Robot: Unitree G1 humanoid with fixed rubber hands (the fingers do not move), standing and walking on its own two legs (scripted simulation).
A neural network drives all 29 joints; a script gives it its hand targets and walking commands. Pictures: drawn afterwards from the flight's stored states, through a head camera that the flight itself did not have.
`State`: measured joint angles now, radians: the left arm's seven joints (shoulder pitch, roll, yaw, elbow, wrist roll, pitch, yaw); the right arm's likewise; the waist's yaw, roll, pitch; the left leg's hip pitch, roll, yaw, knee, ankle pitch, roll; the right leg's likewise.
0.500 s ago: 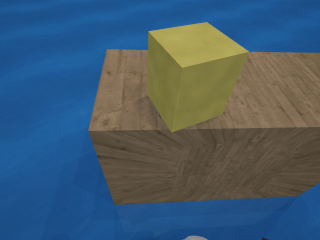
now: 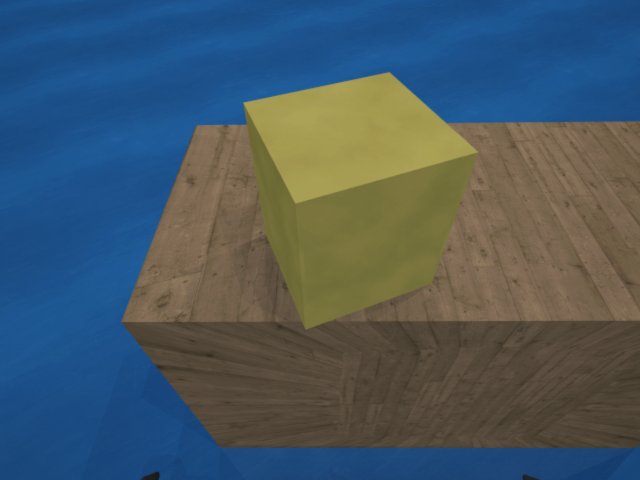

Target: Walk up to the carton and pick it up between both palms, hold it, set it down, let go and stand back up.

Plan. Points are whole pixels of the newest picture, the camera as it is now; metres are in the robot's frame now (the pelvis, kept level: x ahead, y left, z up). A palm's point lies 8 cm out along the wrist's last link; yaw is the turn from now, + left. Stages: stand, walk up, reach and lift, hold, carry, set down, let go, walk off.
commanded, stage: walk up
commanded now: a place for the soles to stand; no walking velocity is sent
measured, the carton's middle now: (346, 202) +0.47 -0.02 +0.09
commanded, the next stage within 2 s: reach and lift in 1.78 s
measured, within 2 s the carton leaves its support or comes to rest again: neither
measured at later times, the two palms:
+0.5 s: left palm out of the picture +0.10 +0.28 -0.08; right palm (542, 475) +0.16 -0.25 -0.08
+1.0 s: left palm out of the picture +0.05 +0.27 -0.10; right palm (543, 464) +0.17 -0.25 -0.08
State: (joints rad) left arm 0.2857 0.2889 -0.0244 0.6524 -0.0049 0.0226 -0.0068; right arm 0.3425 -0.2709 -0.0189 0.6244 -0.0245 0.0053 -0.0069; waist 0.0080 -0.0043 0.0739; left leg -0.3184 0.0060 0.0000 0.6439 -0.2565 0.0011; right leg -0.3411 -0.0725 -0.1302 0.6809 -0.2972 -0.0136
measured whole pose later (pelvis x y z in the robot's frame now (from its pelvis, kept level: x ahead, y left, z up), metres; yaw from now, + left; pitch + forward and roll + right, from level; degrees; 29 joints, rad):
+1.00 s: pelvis +0.04 -0.01 +0.01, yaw +8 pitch +0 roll +0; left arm 0.38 0.32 -0.01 0.69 0.02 0.02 -0.02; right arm 0.35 -0.28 -0.03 0.62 -0.02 0.00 0.00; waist 0.02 -0.01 0.02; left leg -0.29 -0.04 -0.14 0.59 -0.30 -0.02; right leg -0.24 -0.04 -0.16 0.57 -0.33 -0.02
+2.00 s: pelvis +0.02 -0.02 +0.01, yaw +4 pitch -4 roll +0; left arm 0.15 0.30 0.08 0.47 0.01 0.31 0.03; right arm 0.04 -0.22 -0.06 0.91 -0.08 -0.25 0.06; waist 0.01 -0.05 0.12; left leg -0.22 0.03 -0.04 0.57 -0.26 -0.04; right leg -0.21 0.01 -0.09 0.58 -0.30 -0.05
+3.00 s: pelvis +0.04 -0.02 +0.03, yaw +0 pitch -2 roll +0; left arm 0.45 0.01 -0.04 -0.04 0.06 0.15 0.22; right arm 0.27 -0.46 -0.01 0.47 0.30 -0.20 0.27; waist 0.04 -0.04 0.00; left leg -0.11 0.06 0.03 0.30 -0.17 -0.05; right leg -0.12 0.04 -0.01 0.31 -0.16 -0.05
